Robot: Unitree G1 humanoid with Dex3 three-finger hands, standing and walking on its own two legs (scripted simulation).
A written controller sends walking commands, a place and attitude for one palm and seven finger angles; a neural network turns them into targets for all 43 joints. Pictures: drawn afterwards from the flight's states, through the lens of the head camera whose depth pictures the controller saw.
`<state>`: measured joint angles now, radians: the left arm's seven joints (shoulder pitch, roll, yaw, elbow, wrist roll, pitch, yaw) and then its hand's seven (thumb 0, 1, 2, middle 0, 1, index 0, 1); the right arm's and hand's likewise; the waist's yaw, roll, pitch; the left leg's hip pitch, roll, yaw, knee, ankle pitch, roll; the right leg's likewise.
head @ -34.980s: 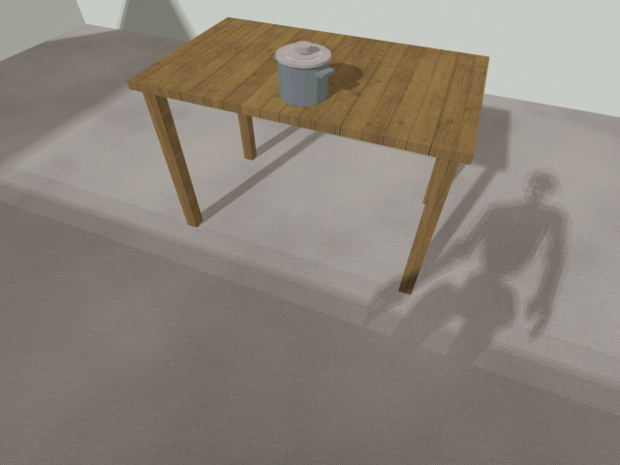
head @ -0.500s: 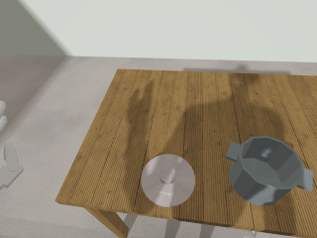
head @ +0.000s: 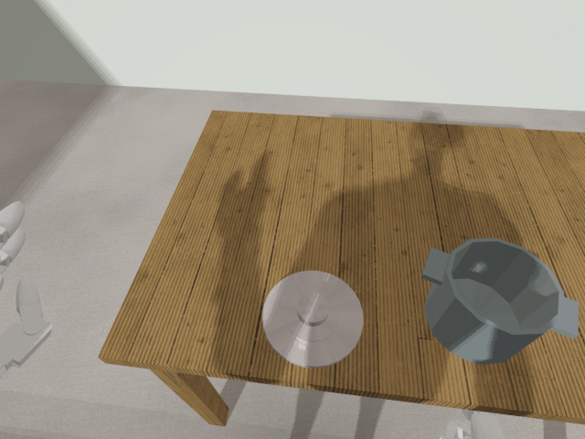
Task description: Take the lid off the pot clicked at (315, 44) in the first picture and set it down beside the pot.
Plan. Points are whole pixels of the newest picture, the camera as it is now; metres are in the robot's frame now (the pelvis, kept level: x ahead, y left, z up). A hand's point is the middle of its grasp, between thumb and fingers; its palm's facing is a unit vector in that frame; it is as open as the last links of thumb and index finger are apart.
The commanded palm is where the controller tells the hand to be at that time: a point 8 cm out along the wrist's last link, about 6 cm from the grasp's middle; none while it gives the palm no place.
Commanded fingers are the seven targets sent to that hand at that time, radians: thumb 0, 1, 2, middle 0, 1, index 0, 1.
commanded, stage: step back with the hand held close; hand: left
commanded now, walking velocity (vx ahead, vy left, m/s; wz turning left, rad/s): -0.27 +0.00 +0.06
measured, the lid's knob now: (312, 309) +0.31 -0.01 -0.04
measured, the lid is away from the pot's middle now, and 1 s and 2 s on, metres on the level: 0.25 0.25 0.25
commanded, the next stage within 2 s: stop stepping back and stand still in 0.88 s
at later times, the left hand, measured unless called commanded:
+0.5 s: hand (56, 380) +0.15 +0.21 +0.17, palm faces +0.24 -0.86 -0.45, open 7.4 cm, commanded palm +0.08 +0.27 +0.19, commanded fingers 0.00 0.90 0.90 -0.20 -0.30 -0.20 -0.30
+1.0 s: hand out of the picture -0.03 +0.22 +0.17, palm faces +0.26 -0.83 -0.49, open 7.4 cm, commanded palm -0.10 +0.28 +0.19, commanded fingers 0.00 0.90 0.90 -0.20 -0.30 -0.20 -0.30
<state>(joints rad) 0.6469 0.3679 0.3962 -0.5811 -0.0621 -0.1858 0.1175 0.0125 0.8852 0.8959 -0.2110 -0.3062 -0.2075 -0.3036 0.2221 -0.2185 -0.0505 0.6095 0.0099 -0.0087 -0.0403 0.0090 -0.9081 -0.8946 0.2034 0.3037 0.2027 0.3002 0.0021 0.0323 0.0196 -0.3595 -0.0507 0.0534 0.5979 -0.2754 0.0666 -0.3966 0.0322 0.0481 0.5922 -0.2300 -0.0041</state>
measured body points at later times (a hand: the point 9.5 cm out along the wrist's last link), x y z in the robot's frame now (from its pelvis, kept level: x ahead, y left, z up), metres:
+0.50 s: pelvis -0.05 -0.01 +0.00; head -0.01 +0.00 +0.45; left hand +0.13 +0.25 +0.19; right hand +0.12 -0.25 -0.08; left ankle +0.00 +0.08 -0.72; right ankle -0.03 -0.12 -0.73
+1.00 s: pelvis -0.23 +0.00 -0.01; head -0.19 +0.01 +0.44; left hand -0.05 +0.27 +0.20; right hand -0.05 -0.22 -0.09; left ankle -0.09 +0.10 -0.69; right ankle -0.19 -0.14 -0.73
